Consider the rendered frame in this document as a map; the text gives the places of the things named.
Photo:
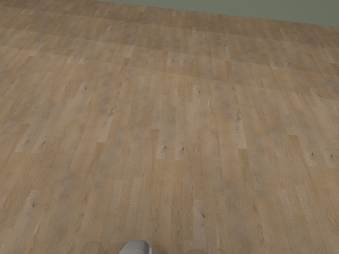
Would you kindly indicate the robot left thigh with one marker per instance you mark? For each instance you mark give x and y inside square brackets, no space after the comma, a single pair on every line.
[137,247]

